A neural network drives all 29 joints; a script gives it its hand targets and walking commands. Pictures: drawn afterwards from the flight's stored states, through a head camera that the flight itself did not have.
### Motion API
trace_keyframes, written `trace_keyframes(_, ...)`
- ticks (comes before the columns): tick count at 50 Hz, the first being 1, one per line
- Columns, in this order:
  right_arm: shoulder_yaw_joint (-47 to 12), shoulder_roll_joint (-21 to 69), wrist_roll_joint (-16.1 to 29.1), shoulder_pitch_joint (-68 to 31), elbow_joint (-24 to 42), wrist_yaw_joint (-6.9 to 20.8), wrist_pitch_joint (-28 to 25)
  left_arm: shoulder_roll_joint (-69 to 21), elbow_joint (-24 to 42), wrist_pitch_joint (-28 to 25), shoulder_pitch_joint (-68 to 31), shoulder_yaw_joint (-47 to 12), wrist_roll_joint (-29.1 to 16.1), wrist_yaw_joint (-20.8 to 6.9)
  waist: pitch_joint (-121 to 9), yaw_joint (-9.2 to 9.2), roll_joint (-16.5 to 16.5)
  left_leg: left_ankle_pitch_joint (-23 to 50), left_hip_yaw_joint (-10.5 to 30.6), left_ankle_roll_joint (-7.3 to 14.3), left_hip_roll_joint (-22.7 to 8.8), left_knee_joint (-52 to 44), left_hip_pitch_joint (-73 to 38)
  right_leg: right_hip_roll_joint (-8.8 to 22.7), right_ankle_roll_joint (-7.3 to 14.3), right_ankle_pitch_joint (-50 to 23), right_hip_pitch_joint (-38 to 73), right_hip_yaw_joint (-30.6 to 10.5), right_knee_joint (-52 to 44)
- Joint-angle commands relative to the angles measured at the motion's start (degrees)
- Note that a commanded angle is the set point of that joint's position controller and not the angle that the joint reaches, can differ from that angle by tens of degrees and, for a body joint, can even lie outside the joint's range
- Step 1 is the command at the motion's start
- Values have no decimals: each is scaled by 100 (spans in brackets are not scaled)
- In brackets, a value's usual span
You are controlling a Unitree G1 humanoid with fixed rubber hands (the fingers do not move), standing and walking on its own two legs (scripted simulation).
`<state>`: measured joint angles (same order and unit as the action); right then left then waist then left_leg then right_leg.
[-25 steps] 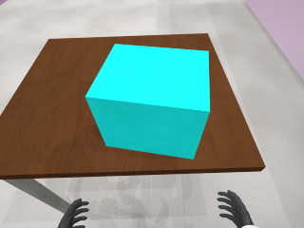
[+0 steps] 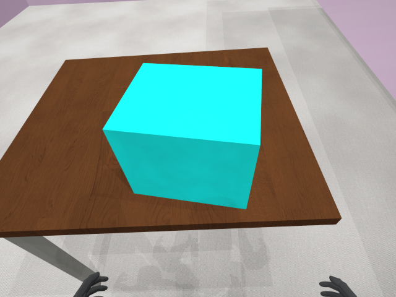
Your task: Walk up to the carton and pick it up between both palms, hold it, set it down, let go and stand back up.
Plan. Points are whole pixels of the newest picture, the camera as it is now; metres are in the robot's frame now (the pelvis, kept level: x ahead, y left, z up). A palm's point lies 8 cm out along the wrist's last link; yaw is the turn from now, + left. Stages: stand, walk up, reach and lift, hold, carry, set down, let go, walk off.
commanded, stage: stand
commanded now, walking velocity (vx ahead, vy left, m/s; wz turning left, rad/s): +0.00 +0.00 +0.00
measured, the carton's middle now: (193, 135) +0.45 +0.02 +0.07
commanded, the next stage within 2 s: none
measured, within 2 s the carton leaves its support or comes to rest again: neither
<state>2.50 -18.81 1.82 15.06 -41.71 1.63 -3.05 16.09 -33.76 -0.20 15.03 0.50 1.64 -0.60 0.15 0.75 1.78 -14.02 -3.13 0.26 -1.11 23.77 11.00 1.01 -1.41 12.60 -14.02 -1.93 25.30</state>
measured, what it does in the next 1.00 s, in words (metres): stands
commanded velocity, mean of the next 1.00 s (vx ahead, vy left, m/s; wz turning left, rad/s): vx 0.00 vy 0.00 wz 0.00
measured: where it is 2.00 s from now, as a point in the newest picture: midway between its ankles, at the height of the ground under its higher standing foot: outside the picture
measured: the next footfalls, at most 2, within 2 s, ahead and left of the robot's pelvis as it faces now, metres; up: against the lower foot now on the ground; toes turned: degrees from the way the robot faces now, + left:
none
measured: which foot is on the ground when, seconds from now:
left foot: down 0.00-1.00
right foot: down 0.00-1.00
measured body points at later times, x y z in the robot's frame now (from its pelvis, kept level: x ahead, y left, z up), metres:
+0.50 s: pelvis -0.01 +0.00 +0.00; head +0.00 -0.02 +0.45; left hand +0.12 +0.27 -0.09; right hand +0.11 -0.28 -0.11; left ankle -0.02 +0.12 -0.74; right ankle +0.01 -0.13 -0.74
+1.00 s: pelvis -0.02 +0.00 +0.00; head -0.02 -0.02 +0.45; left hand +0.10 +0.27 -0.09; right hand +0.10 -0.28 -0.11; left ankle -0.02 +0.12 -0.74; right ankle +0.01 -0.13 -0.74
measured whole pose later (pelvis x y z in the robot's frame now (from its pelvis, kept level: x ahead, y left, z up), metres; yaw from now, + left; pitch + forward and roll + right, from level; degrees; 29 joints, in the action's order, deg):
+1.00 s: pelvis -0.02 +0.00 +0.00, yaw +0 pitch +0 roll +1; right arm 2.5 -18.9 1.8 15.9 -42.1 1.4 -3.0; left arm 16.2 -40.5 -0.6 15.0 0.5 1.6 -0.8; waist -0.8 0.8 1.8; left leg -12.6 -3.1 0.2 -1.1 23.9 11.0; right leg 1.0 -1.3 11.1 -14.0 -1.9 25.4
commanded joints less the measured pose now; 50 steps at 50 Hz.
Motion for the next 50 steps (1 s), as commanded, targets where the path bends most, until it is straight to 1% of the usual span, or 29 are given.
trace_keyframes(1, 327, -1295, -500, -135, 213, -87, -68, 1538, -5, -272, -226, 537, 24, -9, -802, -72, -3, 1288, 427, 212, -564, -2, -291, 426, 424, -1043, 428, -154, 187)
trace_keyframes(3, 320, -1347, -489, 52, 146, -106, -71, 1497, -53, -273, -235, 497, 30, -15, -675, -112, -124, 1272, 444, 192, -556, -87, -279, 430, 424, -1048, 458, -156, 145)
trace_keyframes(4, 336, -1380, -492, -129, 183, -109, -70, 1461, -49, -282, -268, 490, -12, -19, -663, -40, -36, 1301, 479, 204, -548, -114, -183, 414, 417, -1004, 438, -156, 186)
trace_keyframes(6, 312, -1324, -472, 43, 156, -108, -62, 1516, -97, -267, -264, 514, 0, -6, -571, -152, -19, 1086, 456, 182, -576, -102, -218, 460, 464, -975, 333, -184, 154)
trace_keyframes(9, 309, -1423, -473, 12, 98, -148, -97, 1527, -156, -282, -249, 475, -14, -6, -640, -108, 19, 1406, 496, 195, -580, -127, -264, 421, 441, -1010, 404, -173, 124)
trace_keyframes(11, 302, -1349, -464, 20, 168, -117, -95, 1533, -193, -279, -226, 486, -6, -28, -638, -136, -114, 1178, 496, 161, -564, -125, -201, 425, 434, -1013, 409, -95, 183)
trace_keyframes(12, 338, -1444, -472, -42, 131, -136, -102, 1558, -235, -253, -204, 499, -23, -21, -624, -41, 5, 1171, 474, 194, -577, -175, -181, 424, 400, -929, 456, -118, 130)
trace_keyframes(13, 327, -1358, -476, -56, 182, -134, -94, 1535, -258, -265, -183, 488, -30, 9, -687, -72, 49, 1125, 507, 196, -560, -174, -195, 442, 417, -957, 455, -174, 137)
trace_keyframes(15, 311, -1361, -462, 124, 116, -145, -107, 1513, -251, -273, -291, 470, -24, -11, -625, -122, -158, 985, 516, 187, -588, -204, -212, 451, 449, -757, 399, -146, 146)
trace_keyframes(16, 290, -1379, -466, 6, 70, -133, -105, 1486, -277, -278, -282, 461, -34, -28, -509, -57, 80, 921, 543, 198, -585, -199, -135, 431, 434, -713, 343, -178, 70)
trace_keyframes(22, 310, -1438, -444, 46, 42, -124, -111, 1509, -400, -308, -281, 468, -33, -31, -541, -65, -107, 657, 530, 196, -601, -236, -75, 469, 450, -752, 362, -234, 91)
trace_keyframes(23, 298, -1366, -457, -62, 92, -120, -105, 1554, -405, -306, -335, 474, -15, -25, -572, -118, 36, 726, 508, 179, -599, -240, -101, 456, 441, -838, 390, -163, 94)
trace_keyframes(24, 323, -1380, -456, -9, 88, -129, -103, 1576, -441, -282, -318, 469, -11, -26, -524, -82, -100, 866, 500, 191, -571, -222, -164, 444, 442, -833, 390, -157, 111)
trace_keyframes(25, 292, -1339, -475, -94, 80, -136, -104, 1464, -446, -279, -261, 443, -34, -9, -492, -54, 54, 955, 515, 198, -551, -176, -117, 473, 437, -899, 393, -239, 42)
trace_keyframes(26, 295, -1331, -433, -100, 78, -125, -98, 1504, -465, -291, -212, 431, -53, -33, -665, -67, -150, 1041, 552, 202, -592, -173, -204, 486, 461, -923, 429, -201, 104)
trace_keyframes(27, 306, -1349, -429, -36, 86, -119, -114, 1549, -478, -291, -202, 440, -60, -28, -603, -48, -49, 987, 494, 205, -609, -147, -238, 498, 455, -895, 375, -216, 22)
trace_keyframes(29, 309, -1447, -449, -33, 50, -161, -128, 1552, -502, -294, -319, 447, -31, -37, -631, -46, -174, 1428, 474, 212, -611, -99, -335, 475, 448, -1156, 390, -230, 32)
trace_keyframes(31, 299, -1347, -414, -44, 60, -143, -115, 1498, -463, -299, -347, 432, -68, -43, -791, -90, 86, 1602, 460, 205, -603, -75, -477, 457, 465, -1210, 347, -169, 147)
trace_keyframes(33, 303, -1348, -439, -25, 66, -148, -93, 1484, -520, -304, -262, 421, -66, -23, -712, -37, -154, 1367, 532, 217, -635, -124, -410, 470, 470, -1037, 346, -198, 108)
trace_keyframes(34, 291, -1386, -404, -15, 28, -151, -84, 1538, -488, -280, -380, 435, -38, -13, -624, -113, 18, 1299, 522, 210, -619, -120, -326, 469, 468, -960, 349, -172, 79)
trace_keyframes(35, 275, -1378, -407, -6, 38, -148, -89, 1479, -498, -295, -245, 411, -86, -19, -589, -40, 87, 1236, 555, 227, -634, -155, -320, 476, 461, -923, 328, -223, 64)
trace_keyframes(38, 275, -1390, -445, -5, 49, -167, -104, 1430, -565, -304, -193, 396, -65, -31, -635, -70, -177, 1149, 469, 201, -613, -151, -323, 466, 423, -965, 373, -147, 47)
trace_keyframes(39, 263, -1310, -410, -10, 20, -143, -100, 1584, -601, -305, -288, 444, -44, -14, -559, -96, 5, 977, 503, 216, -582, -202, -223, 489, 431, -914, 339, -244, 41)
trace_keyframes(41, 317, -1412, -455, -150, 64, -144, -95, 1482, -622, -259, -217, 422, -49, -12, -521, -40, -176, 753, 529, 219, -612, -219, -182, 445, 433, -774, 306, -152, 30)
trace_keyframes(42, 316, -1425, -432, -53, 65, -141, -98, 1508, -580, -272, -267, 418, -50, -11, -441, -73, -66, 720, 564, 217, -614, -309, -36, 448, 436, -739, 347, -186, 50)
trace_keyframes(45, 311, -1462, -428, -176, 22, -133, -115, 1429, -628, -298, -311, 396, -71, -29, -500, -32, -196, 595, 628, 228, -690, -335, -128, 450, 439, -633, 278, -195, 20)
trace_keyframes(46, 286, -1417, -431, -68, -4, -124, -108, 1469, -673, -296, -308, 436, -53, -40, -476, -52, -38, 484, 593, 205, -629, -376, -80, 445, 426, -616, 322, -209, 19)
trace_keyframes(47, 320, -1416, -456, -139, 51, -137, -124, 1531, -666, -303, -294, 444, -44, -14, -457, -104, -63, 322, 649, 221, -687, -420, -54, 433, 432, -503, 281, -212, 3)
trace_keyframes(50, 276, -1383, -428, -144, -34, -123, -119, 1446, -747, -311, -154, 419, -95, -35, -419, -41, -49, 323, 630, 200, -656, -430, -45, 459, 443, -510, 284, -247, -16)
